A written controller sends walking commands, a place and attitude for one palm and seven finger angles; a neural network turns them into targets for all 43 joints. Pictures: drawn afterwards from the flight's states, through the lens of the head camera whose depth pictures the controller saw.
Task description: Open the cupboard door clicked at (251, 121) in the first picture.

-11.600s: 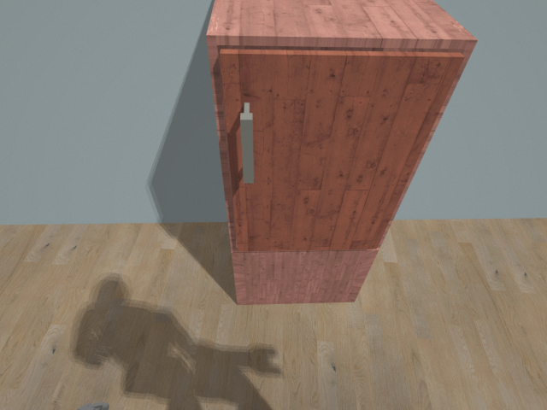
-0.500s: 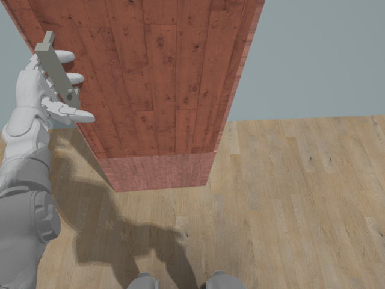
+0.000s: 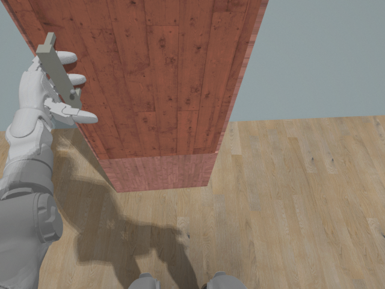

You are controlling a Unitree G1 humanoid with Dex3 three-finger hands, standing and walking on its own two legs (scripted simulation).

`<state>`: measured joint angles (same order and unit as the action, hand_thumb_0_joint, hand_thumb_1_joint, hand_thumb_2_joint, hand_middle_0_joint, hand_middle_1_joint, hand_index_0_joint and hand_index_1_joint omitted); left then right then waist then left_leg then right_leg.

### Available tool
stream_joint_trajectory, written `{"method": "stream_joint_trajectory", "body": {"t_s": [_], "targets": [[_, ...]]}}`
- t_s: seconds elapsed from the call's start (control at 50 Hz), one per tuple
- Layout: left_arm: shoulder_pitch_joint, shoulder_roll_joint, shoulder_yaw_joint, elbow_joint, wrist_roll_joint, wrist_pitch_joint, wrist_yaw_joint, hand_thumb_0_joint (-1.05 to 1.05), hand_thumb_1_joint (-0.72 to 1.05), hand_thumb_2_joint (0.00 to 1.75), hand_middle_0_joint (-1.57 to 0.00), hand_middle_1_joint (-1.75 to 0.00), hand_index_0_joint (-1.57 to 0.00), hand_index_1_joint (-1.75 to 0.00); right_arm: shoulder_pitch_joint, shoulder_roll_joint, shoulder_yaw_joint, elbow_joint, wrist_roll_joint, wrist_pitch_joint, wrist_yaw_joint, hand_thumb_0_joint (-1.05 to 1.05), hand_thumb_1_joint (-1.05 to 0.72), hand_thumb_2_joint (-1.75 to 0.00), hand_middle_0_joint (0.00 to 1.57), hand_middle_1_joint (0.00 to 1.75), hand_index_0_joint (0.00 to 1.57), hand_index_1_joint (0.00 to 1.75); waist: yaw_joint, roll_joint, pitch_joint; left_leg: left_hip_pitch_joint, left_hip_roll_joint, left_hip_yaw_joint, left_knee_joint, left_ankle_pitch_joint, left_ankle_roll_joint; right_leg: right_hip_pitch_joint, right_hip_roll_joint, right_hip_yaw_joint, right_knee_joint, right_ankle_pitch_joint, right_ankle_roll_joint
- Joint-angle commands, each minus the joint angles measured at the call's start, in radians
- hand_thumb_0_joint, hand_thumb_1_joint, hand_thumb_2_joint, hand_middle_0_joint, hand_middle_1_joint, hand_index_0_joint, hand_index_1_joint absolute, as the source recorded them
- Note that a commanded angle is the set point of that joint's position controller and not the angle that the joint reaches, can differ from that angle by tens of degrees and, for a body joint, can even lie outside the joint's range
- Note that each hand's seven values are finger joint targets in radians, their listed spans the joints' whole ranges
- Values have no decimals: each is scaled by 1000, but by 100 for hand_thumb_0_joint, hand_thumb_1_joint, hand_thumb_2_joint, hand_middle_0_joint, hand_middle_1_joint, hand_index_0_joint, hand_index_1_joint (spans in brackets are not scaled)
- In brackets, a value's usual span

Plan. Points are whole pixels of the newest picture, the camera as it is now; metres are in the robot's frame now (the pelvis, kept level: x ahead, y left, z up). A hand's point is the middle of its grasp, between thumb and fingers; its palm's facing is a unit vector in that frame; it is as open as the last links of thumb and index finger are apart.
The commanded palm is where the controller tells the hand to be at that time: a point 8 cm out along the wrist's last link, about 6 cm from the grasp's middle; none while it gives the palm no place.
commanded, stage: close the thumb around the handle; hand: left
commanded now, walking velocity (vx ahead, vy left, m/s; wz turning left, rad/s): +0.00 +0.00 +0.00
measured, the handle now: (64, 75) +0.53 +0.24 +0.10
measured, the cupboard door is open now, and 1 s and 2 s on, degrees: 0 2 42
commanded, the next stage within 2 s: pull the door open along its arc in 0.64 s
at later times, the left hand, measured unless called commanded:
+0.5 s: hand (69, 94) +0.48 +0.22 +0.11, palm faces +0.04 -1.00 +0.00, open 6.4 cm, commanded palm +0.46 +0.26 +0.11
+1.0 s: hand (70, 99) +0.46 +0.21 +0.11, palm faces +0.03 -1.00 +0.00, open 5.9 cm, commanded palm +0.41 +0.26 +0.11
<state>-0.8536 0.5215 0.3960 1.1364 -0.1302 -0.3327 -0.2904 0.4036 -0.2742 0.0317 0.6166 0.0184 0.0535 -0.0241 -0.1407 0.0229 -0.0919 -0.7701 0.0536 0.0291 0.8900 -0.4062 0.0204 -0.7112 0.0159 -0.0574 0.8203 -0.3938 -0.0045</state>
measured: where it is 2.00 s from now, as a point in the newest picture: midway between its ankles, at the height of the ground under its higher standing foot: outside the picture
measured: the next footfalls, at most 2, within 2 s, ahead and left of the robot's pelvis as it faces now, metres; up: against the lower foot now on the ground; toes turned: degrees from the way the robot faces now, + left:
none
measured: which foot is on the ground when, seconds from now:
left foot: down 0.00-1.00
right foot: down 0.00-1.00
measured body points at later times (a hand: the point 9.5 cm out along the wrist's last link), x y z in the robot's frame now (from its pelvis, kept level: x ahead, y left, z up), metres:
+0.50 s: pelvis +0.00 +0.00 +0.00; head +0.09 +0.02 +0.44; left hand +0.47 +0.27 +0.11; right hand +0.02 -0.27 -0.11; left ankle +0.01 +0.10 -0.69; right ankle +0.00 -0.12 -0.69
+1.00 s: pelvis +0.00 +0.00 +0.00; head +0.08 +0.01 +0.45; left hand +0.46 +0.27 +0.11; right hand +0.03 -0.27 -0.11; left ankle +0.01 +0.10 -0.69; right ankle +0.00 -0.12 -0.69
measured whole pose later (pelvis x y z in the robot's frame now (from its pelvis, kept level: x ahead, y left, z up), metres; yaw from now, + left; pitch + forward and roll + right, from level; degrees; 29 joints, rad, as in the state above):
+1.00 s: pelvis +0.00 +0.00 +0.00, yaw -1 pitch +15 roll -2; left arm -0.71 0.48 0.40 1.00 -0.18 -0.32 -0.30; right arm 0.41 -0.28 0.03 0.60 0.03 0.06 -0.02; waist -0.12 0.03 -0.10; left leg -0.72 0.06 0.05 0.87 -0.40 0.02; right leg -0.67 0.02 -0.04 0.80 -0.39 0.00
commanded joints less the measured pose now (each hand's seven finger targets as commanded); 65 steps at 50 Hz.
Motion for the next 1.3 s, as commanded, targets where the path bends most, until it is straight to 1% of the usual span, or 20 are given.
{"method": "stream_joint_trajectory", "body": {"t_s": [0.0, 0.06, 0.12, 0.18, 0.22, 0.24, 0.3, 0.38, 0.42, 0.46, 0.52, 0.6, 0.66, 0.74, 0.98, 1.1, 1.14, 1.16, 1.18, 1.28], "targets": [[-436, 227, 20, -245, -23, -73, 4, 0, -28, 40, -32, -122, -32, -122, 127, -172, -70, -56, -5, -23, -8, 0, -90, -90, 20, 30, 20, 30, -4, 105, -445, 402, -24, -68, -80, 426, 6, 101, 42, 14, -71, 361, -12], [-448, 223, -2, -205, -12, -55, 8, 0, -11, 47, -33, -124, -33, -124, 118, -173, -65, -54, -1, -18, -10, 0, -90, -90, 20, 30, 20, 30, -18, 79, -367, 338, -29, -61, -90, 355, 11, 95, 39, 19, -83, 330, -9], [-462, 237, 13, -241, -8, -70, 16, 0, 6, 54, -34, -126, -34, -126, 119, -174, -67, -54, -6, -21, -11, 0, -90, -90, 20, 30, 20, 30, -7, 116, -424, 384, -28, -69, -84, 390, 7, 93, 37, 18, -72, 337, -13], [-445, 237, 20, -216, -17, -71, 10, 0, 23, 61, -35, -128, -35, -128, 122, -173, -65, -54, -6, -22, -12, 0, -90, -90, 20, 30, 20, 30, -9, 71, -414, 364, -29, -68, -81, 405, 11, 118, 40, 18, -71, 362, -13], [-430, 258, 36, -248, -15, -78, 6, 0, 34, 66, -36, -129, -36, -129, 117, -173, -68, -58, -5, -21, -11, 0, -90, -90, 20, 30, 20, 30, 6, 98, -452, 382, -29, -63, -79, 429, 8, 136, 37, 21, -67, 386, -12], [-418, 226, 13, -251, -17, -77, 2, 0, 40, 68, -36, -130, -36, -130, 113, -169, -66, -63, -4, -20, -8, 0, -90, -90, 20, 30, 20, 30, 6, 109, -454, 388, -31, -61, -81, 429, 7, 135, 39, 20, -68, 385, -12], [-407, 270, 43, -210, -19, -68, -2, 0, 56, 76, -38, -131, -38, -131, 112, -175, -63, -59, -2, -15, -14, 0, -90, -90, 20, 30, 20, 30, 2, 58, -391, 333, -29, -60, -87, 392, 12, 140, 38, 20, -75, 374, -10], [-429, 260, 35, -260, -24, -79, -3, 0, 79, 85, -39, -134, -39, -134, 109, -174, -66, -64, -3, -18, -16, 0, -90, -90, 20, 30, 20, 30, 5, 105, -427, 374, -30, -63, -86, 394, 9, 131, 39, 20, -73, 356, -15], [-441, 235, 11, -244, -26, -79, -5, 0, 90, 90, -40, -135, -40, -135, 104, -171, -64, -56, -1, -20, -16, 0, -90, -90, 20, 30, 20, 30, -7, 103, -400, 374, -27, -67, -90, 371, 7, 104, 38, 18, -81, 331, -13], [-453, 203, -14, -217, -26, -72, -6, 0, 90, 90, -40, -135, -40, -135, 102, -172, -64, -51, -1, -21, -15, 0, -90, -90, 20, 30, 20, 30, -18, 101, -364, 361, -28, -69, -95, 343, 7, 83, 38, 15, -86, 306, -12], [-462, 256, 21, -205, -23, -69, -2, 0, 90, 90, -40, -135, -40, -135, 109, -179, -62, -48, -2, -23, -20, 0, -90, -90, 20, 30, 20, 30, -15, 68, -391, 335, -32, -67, -93, 333, 12, 117, 36, 22, -84, 317, -10], [-436, 221, 0, -233, -21, -83, -4, 0, 90, 90, -40, -135, -40, -135, 106, -173, -65, -53, -3, -25, -15, 0, -90, -90, 20, 30, 20, 30, -2, 116, -427, 388, -29, -74, -88, 384, 4, 96, 37, 16, -74, 326, -15], [-464, 209, -16, -227, -22, -81, -1, 0, 90, 90, -40, -135, -40, -135, 104, -174, -65, -50, -2, -27, -16, 0, -90, -90, 20, 30, 20, 30, -19, 83, -397, 360, -30, -69, -93, 332, 10, 95, 38, 20, -85, 302, -11], [-464, 274, 31, -212, -14, -84, 1, 0, 90, 90, -40, -135, -40, -135, 106, -180, -63, -47, -3, -27, -19, 0, -90, -90, 20, 30, 20, 30, -5, 94, -397, 341, -32, -70, -93, 321, 9, 111, 36, 23, -82, 299, -13], [-42, 183, 35, -430, -94, -44, -29, 0, 90, 90, -40, -135, -40, -135, 39, -158, -70, -145, 16, -22, -9, 0, -90, -90, 20, 30, 20, 30, 84, 48, -419, 350, -37, -29, -126, 427, 15, 268, 39, 18, -89, 435, -19], [257, 55, -18, -696, -146, 10, -13, 0, 90, 90, -40, -135, -40, -135, -36, -134, -71, -197, 32, -46, 5, 0, -90, -90, 20, 30, 20, 30, 120, 41, -367, 371, -39, -11, -158, 473, 14, 332, 31, 16, -104, 504, -15], [348, -2, -51, -802, -156, 24, 5, 0, 90, 90, -40, -135, -40, -135, -61, -125, -73, -210, 34, -60, 10, 0, -90, -90, 20, 30, 20, 30, 125, 27, -349, 393, -36, -16, -168, 496, 9, 334, 30, 6, -106, 504, -13], [343, -42, 61, -907, -208, 40, 150, 0, 90, 90, -40, -135, -40, -135, -109, -89, -73, -214, 29, -78, 15, 0, -90, -90, 20, 30, 20, 30, 212, 12, -335, 354, -44, -16, -177, 495, -2, 341, 31, -11, -113, 478, -12], [399, -125, -23, -945, -180, 56, 228, 0, 90, 90, -40, -135, -40, -135, -123, -89, -69, -212, 24, -96, 23, 0, -90, -90, 20, 30, 20, 30, 179, 31, -306, 372, -43, -11, -183, 470, -6, 329, 32, -16, -113, 453, -11], [588, -315, -179, -1176, -48, 109, 510, 0, 90, 90, -40, -135, -40, -135, -172, -68, -70, -203, -8, -112, 50, 0, -90, -90, 20, 30, 20, 30, 162, -47, -277, 398, -35, -23, -191, 472, -14, 348, 19, -27, -112, 433, -11]]}}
